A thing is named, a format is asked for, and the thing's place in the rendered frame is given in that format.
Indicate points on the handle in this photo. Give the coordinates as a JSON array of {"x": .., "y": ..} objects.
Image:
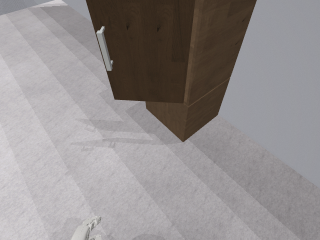
[{"x": 103, "y": 46}]

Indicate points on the cupboard door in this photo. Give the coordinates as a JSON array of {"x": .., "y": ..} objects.
[{"x": 149, "y": 44}]

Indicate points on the robot left hand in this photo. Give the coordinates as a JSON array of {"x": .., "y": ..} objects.
[{"x": 82, "y": 232}]

